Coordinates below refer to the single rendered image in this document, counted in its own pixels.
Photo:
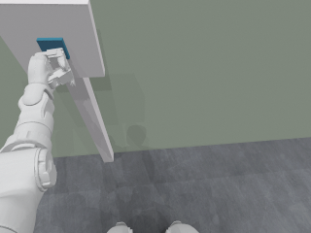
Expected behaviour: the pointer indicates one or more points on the left robot hand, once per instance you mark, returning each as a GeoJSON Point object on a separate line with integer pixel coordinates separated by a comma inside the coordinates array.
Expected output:
{"type": "Point", "coordinates": [40, 69]}

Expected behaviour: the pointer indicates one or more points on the left robot forearm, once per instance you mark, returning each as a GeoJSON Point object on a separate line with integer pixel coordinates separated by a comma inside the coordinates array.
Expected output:
{"type": "Point", "coordinates": [35, 122]}

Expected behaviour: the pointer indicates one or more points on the button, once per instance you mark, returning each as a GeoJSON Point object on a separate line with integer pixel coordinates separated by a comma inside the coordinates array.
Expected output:
{"type": "Point", "coordinates": [53, 43]}

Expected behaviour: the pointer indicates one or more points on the right robot thigh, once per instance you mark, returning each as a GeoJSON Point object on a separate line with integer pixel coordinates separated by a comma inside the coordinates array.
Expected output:
{"type": "Point", "coordinates": [181, 228]}

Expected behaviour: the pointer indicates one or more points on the right robot shin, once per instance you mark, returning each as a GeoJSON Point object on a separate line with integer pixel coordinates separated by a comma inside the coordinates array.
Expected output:
{"type": "Point", "coordinates": [176, 222]}

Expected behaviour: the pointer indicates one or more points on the left robot upper arm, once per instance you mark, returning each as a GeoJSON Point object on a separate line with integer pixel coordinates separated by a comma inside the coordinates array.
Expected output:
{"type": "Point", "coordinates": [25, 175]}

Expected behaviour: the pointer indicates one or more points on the panel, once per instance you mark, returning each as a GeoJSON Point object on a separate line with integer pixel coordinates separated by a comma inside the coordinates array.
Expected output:
{"type": "Point", "coordinates": [23, 21]}

